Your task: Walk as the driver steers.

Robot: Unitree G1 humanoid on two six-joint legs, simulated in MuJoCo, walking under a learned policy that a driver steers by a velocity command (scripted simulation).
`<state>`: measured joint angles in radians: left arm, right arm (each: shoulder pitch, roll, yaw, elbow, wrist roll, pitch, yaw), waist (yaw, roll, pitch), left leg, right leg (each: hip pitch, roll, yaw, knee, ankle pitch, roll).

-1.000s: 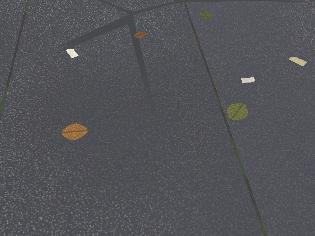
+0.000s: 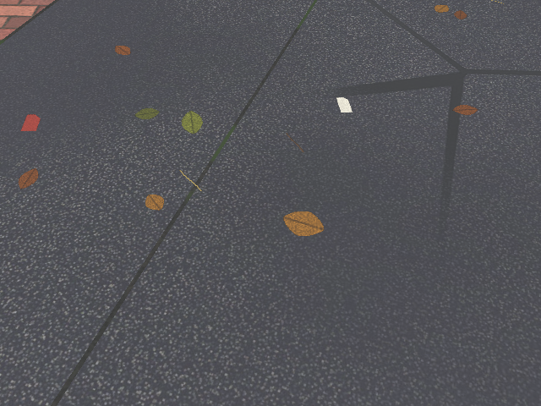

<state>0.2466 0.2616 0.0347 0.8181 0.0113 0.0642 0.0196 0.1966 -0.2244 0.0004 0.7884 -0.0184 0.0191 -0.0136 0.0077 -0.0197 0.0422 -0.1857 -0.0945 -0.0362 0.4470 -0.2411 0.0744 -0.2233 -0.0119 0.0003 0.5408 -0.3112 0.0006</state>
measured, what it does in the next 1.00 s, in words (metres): steps on the spot: right foot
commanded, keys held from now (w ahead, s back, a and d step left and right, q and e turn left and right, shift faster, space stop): no key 0.92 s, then w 0.08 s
